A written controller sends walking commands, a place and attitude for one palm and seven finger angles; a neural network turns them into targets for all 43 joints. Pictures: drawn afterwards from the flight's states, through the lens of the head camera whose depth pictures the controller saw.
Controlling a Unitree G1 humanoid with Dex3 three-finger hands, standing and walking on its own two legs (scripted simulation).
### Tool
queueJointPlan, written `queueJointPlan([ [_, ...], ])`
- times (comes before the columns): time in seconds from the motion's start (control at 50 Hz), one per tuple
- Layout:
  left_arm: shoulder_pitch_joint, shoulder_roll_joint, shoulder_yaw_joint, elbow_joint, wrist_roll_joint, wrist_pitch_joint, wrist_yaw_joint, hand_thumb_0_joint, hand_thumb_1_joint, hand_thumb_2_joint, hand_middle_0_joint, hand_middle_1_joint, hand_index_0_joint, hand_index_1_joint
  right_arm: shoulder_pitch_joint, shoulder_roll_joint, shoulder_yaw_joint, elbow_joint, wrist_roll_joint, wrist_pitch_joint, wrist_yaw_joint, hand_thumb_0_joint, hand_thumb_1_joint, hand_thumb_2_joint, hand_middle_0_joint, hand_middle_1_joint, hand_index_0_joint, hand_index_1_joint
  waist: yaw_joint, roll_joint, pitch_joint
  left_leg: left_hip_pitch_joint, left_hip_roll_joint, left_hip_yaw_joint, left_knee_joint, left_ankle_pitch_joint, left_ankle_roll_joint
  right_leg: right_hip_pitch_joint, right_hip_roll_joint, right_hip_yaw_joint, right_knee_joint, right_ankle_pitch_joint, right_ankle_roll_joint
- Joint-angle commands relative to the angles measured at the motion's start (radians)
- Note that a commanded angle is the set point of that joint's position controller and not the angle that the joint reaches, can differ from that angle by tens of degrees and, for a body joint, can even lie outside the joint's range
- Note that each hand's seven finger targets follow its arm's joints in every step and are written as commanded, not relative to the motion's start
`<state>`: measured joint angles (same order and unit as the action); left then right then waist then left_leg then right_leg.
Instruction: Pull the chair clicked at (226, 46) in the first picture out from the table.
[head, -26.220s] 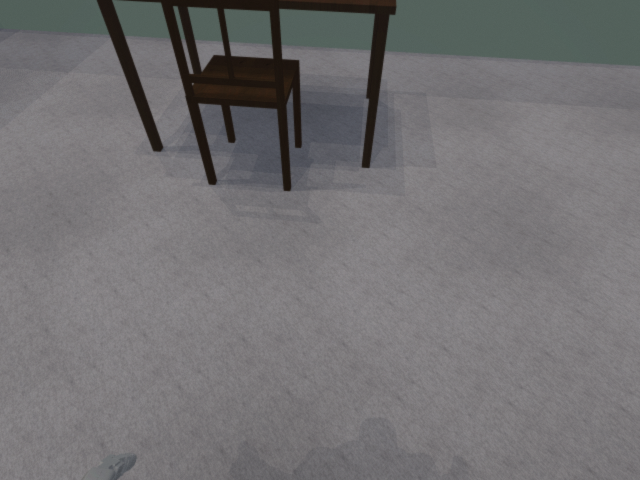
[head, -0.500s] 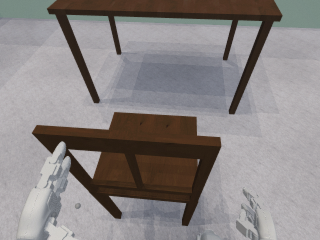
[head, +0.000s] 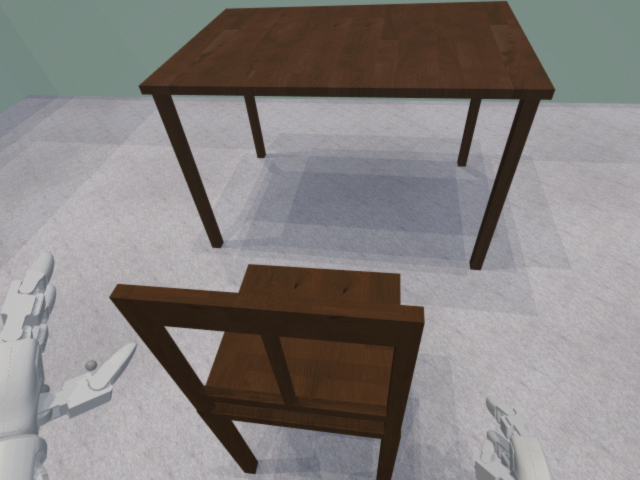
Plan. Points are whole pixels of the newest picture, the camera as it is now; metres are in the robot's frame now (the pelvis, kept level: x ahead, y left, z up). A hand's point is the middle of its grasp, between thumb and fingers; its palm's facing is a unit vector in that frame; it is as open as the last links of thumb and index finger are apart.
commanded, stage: draw the hand back to the body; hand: left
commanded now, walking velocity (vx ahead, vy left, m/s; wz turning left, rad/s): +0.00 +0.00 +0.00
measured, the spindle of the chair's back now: (280, 369) +0.30 +0.11 -0.09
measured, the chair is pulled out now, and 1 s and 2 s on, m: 0.61 0.61 0.61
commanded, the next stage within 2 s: step back with the hand held close in 0.54 s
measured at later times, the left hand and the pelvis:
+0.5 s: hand (70, 342) +0.20 +0.26 +0.16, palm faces +0.45 -0.77 -0.46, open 7.5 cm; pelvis +0.01 +0.01 +0.01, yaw -1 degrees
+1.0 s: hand (71, 333) +0.21 +0.27 +0.16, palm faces +0.31 -0.77 -0.55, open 7.4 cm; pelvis -0.01 +0.03 +0.00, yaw -2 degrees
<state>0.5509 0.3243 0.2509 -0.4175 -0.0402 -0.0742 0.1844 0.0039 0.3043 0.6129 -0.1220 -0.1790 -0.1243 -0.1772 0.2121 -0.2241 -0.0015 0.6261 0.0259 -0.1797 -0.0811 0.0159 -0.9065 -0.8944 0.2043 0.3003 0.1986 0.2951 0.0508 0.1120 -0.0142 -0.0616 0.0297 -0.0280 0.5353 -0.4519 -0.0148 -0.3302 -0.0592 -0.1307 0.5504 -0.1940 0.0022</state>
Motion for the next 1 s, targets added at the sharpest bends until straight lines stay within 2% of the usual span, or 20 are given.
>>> queueJointPlan([
  [0.0, -0.034, 0.2, 0.195, -0.178, -0.004, -0.08, 0.022, 0.0, 0.646, 0.777, -0.165, -0.247, -0.165, -0.247, -0.113, -0.094, -0.043, -0.139, 0.005, -0.052, -0.01, 0.0, -0.9, -0.9, 0.2, 0.3, 0.2, 0.3, 0.003, -0.077, -0.027, -0.25, 0.012, 0.023, -0.148, 0.285, 0.014, 0.302, -0.02, 0.079, -0.096, 0.096, -0.031],
  [0.04, -0.061, 0.215, 0.217, -0.205, -0.003, -0.092, 0.024, 0.0, 0.719, 0.813, -0.175, -0.262, -0.175, -0.262, -0.114, -0.095, -0.047, -0.136, 0.006, -0.054, -0.008, 0.0, -0.9, -0.9, 0.2, 0.3, 0.2, 0.3, 0.005, -0.078, -0.048, -0.225, 0.012, 0.03, -0.152, 0.288, 0.018, 0.305, -0.019, 0.081, -0.104, 0.093, -0.028],
  [0.06, -0.082, 0.227, 0.232, -0.23, -0.007, -0.096, 0.022, 0.0, 0.755, 0.83, -0.18, -0.27, -0.18, -0.27, -0.123, -0.098, -0.045, -0.135, 0.007, -0.056, -0.007, 0.0, -0.9, -0.9, 0.2, 0.3, 0.2, 0.3, 0.004, -0.029, -0.047, -0.224, 0.007, 0.029, -0.155, 0.283, 0.014, 0.312, -0.019, 0.091, -0.113, 0.089, -0.032],
  [0.14, -0.099, 0.259, 0.281, -0.24, -0.005, -0.114, 0.032, 0.0, 0.9, 0.9, -0.2, -0.3, -0.2, -0.3, -0.116, -0.1, -0.052, -0.121, 0.003, -0.07, -0.008, 0.0, -0.9, -0.9, 0.2, 0.3, 0.2, 0.3, 0.009, -0.057, -0.085, -0.178, 0.013, 0.031, -0.161, 0.346, 0.018, 0.334, -0.022, 0.077, -0.104, 0.155, -0.03],
  [0.16, -0.083, 0.231, 0.265, -0.215, -0.007, -0.11, 0.026, 0.0, 0.9, 0.9, -0.2, -0.3, -0.2, -0.3, -0.124, -0.101, -0.054, -0.113, 0.004, -0.068, -0.006, 0.0, -0.9, -0.9, 0.2, 0.3, 0.2, 0.3, 0.005, -0.047, -0.069, -0.188, 0.01, 0.03, -0.162, 0.354, 0.014, 0.335, -0.019, 0.082, -0.109, 0.165, -0.033],
  [0.2, -0.046, 0.178, 0.229, -0.141, -0.01, -0.105, 0.019, 0.0, 0.9, 0.9, -0.2, -0.3, -0.2, -0.3, -0.121, -0.101, -0.06, -0.106, 0.007, -0.055, -0.005, 0.0, -0.9, -0.9, 0.2, 0.3, 0.2, 0.3, -0.002, -0.103, -0.034, -0.192, 0.015, 0.04, -0.163, 0.352, 0.019, 0.316, -0.019, 0.075, -0.113, 0.174, -0.029],
  [0.28, -0.063, 0.178, 0.222, -0.13, -0.008, -0.111, 0.009, 0.0, 0.9, 0.9, -0.2, -0.3, -0.2, -0.3, -0.131, -0.104, -0.064, -0.107, 0.01, -0.038, -0.002, 0.0, -0.9, -0.9, 0.2, 0.3, 0.2, 0.3, 0.0, -0.118, -0.028, -0.201, 0.013, 0.041, -0.169, 0.322, 0.025, 0.311, -0.018, 0.074, -0.124, 0.14, -0.026],
  [0.32, -0.067, 0.201, 0.235, -0.175, -0.006, -0.118, 0.012, 0.0, 0.9, 0.9, -0.2, -0.3, -0.2, -0.3, -0.135, -0.109, -0.065, -0.115, 0.009, -0.037, -0.003, 0.0, -0.9, -0.9, 0.2, 0.3, 0.2, 0.3, 0.006, -0.099, -0.064, -0.189, 0.011, 0.037, -0.17, 0.33, 0.026, 0.324, -0.019, 0.077, -0.112, 0.141, -0.026],
  [0.36, -0.084, 0.241, 0.261, -0.239, -0.003, -0.12, 0.015, 0.0, 0.9, 0.9, -0.2, -0.3, -0.2, -0.3, -0.147, -0.108, -0.06, -0.119, 0.004, -0.046, -0.003, 0.0, -0.9, -0.9, 0.2, 0.3, 0.2, 0.3, 0.009, -0.018, -0.089, -0.176, 0.009, 0.033, -0.17, 0.35, 0.02, 0.342, -0.021, 0.084, -0.11, 0.163, -0.031],
  [0.44, -0.067, 0.234, 0.253, -0.273, 0.003, -0.116, 0.022, 0.0, 0.9, 0.9, -0.2, -0.3, -0.2, -0.3, -0.135, -0.099, -0.057, -0.117, -0.002, -0.058, -0.004, 0.0, -0.9, -0.9, 0.2, 0.3, 0.2, 0.3, 0.011, -0.023, -0.113, -0.142, 0.016, 0.028, -0.166, 0.433, 0.011, 0.351, -0.021, 0.077, -0.099, 0.223, -0.035],
  [0.46, -0.082, 0.239, 0.255, -0.288, 0.004, -0.111, 0.02, 0.0, 0.9, 0.9, -0.2, -0.3, -0.2, -0.3, -0.142, -0.1, -0.054, -0.116, 0.0, -0.06, -0.005, 0.0, -0.9, -0.9, 0.2, 0.3, 0.2, 0.3, 0.007, 0.017, -0.096, -0.149, 0.014, 0.025, -0.167, 0.439, 0.004, 0.346, -0.017, 0.082, -0.102, 0.224, -0.038],
  [0.52, -0.08, 0.21, 0.241, -0.232, 0.003, -0.099, 0.022, 0.0, 0.9, 0.9, -0.2, -0.3, -0.2, -0.3, -0.127, -0.096, -0.053, -0.11, 0.0, -0.052, -0.005, 0.0, -0.9, -0.9, 0.2, 0.3, 0.2, 0.3, 0.005, -0.04, -0.064, -0.147, 0.022, 0.025, -0.171, 0.467, 0.002, 0.325, -0.014, 0.069, -0.095, 0.228, -0.034],
  [0.64, -0.149, 0.17, 0.192, -0.212, 0.0, -0.091, 0.005, 0.0, 0.9, 0.9, -0.2, -0.3, -0.2, -0.3, -0.132, -0.107, -0.048, -0.119, -0.003, -0.038, 0.002, 0.0, -0.9, -0.9, 0.2, 0.3, 0.2, 0.3, -0.003, -0.05, -0.018, -0.164, 0.024, 0.015, -0.186, 0.452, 0.001, 0.296, -0.012, 0.063, -0.092, 0.192, -0.032],
  [0.66, -0.335, 0.331, 0.357, -0.246, -0.013, -0.147, 0.003, 0.0, 0.9, 0.9, -0.2, -0.3, -0.2, -0.3, -0.083, -0.126, -0.042, -0.158, 0.009, -0.021, -0.002, 0.0, -0.9, -0.9, 0.2, 0.3, 0.2, 0.3, -0.03, -0.021, 0.121, -0.229, 0.052, 0.002, -0.205, 0.35, 0.024, 0.207, -0.043, 0.167, -0.095, 0.261, -0.03],
  [0.7, -0.223, 0.267, 0.319, -0.161, -0.006, -0.152, -0.012, 0.0, 0.9, 0.9, -0.2, -0.3, -0.2, -0.3, -0.103, -0.114, -0.055, -0.134, 0.006, -0.005, -0.005, 0.0, -0.9, -0.9, 0.2, 0.3, 0.2, 0.3, -0.024, -0.103, 0.052, -0.214, 0.053, 0.01, -0.212, 0.343, 0.024, 0.255, -0.057, 0.154, -0.081, 0.317, -0.037],
  [0.78, -0.096, 0.193, 0.257, -0.196, 0.003, -0.144, -0.027, 0.0, 0.9, 0.9, -0.2, -0.3, -0.2, -0.3, -0.127, -0.112, -0.055, -0.163, -0.007, 0.022, 0.01, 0.0, -0.9, -0.9, 0.2, 0.3, 0.2, 0.3, -0.031, -0.005, -0.083, -0.128, 0.071, 0.009, -0.168, 0.667, 0.013, 0.302, -0.072, 0.125, -0.012, 0.52, -0.023],
  [0.82, -0.028, 0.206, 0.271, -0.238, 0.012, -0.14, -0.022, 0.0, 0.9, 0.9, -0.2, -0.3, -0.2, -0.3, -0.133, -0.113, -0.064, -0.173, -0.012, 0.041, 0.018, 0.0, -0.9, -0.9, 0.2, 0.3, 0.2, 0.3, -0.031, -0.028, -0.143, -0.113, 0.081, 0.003, -0.123, 0.794, 0.008, 0.322, -0.078, 0.122, 0.0, 0.571, -0.027],
  [0.9, 0.036, 0.271, 0.344, -0.322, 0.007, -0.148, -0.007, 0.0, 0.9, 0.9, -0.2, -0.3, -0.2, -0.3, -0.131, -0.097, -0.074, -0.19, -0.002, 0.062, 0.015, 0.0, -0.9, -0.9, 0.2, 0.3, 0.2, 0.3, -0.03, -0.068, -0.195, -0.158, 0.086, -0.019, -0.087, 0.797, -0.005, 0.335, -0.089, 0.126, 0.034, 0.571, -0.044],
  [0.96, 0.054, 0.312, 0.394, -0.354, 0.0, -0.154, 0.003, 0.0, 0.9, 0.9, -0.2, -0.3, -0.2, -0.3, -0.134, -0.09, -0.08, -0.189, 0.006, 0.065, 0.005, 0.0, -0.9, -0.9, 0.2, 0.3, 0.2, 0.3, -0.033, -0.01, -0.201, -0.164, 0.1, -0.034, -0.095, 0.805, -0.001, 0.297, -0.08, 0.123, 0.076, 0.483, -0.042],
  [0.98, 0.072, 0.289, 0.382, -0.349, -0.004, -0.155, 0.002, 0.0, 0.9, 0.9, -0.2, -0.3, -0.2, -0.3, -0.122, -0.08, -0.076, -0.191, 0.002, 0.064, 0.004, 0.0, -0.9, -0.9, 0.2, 0.3, 0.2, 0.3, -0.031, -0.006, -0.188, -0.16, 0.111, -0.039, -0.099, 0.844, -0.004, 0.269, -0.07, 0.103, 0.09, 0.415, -0.035],
])
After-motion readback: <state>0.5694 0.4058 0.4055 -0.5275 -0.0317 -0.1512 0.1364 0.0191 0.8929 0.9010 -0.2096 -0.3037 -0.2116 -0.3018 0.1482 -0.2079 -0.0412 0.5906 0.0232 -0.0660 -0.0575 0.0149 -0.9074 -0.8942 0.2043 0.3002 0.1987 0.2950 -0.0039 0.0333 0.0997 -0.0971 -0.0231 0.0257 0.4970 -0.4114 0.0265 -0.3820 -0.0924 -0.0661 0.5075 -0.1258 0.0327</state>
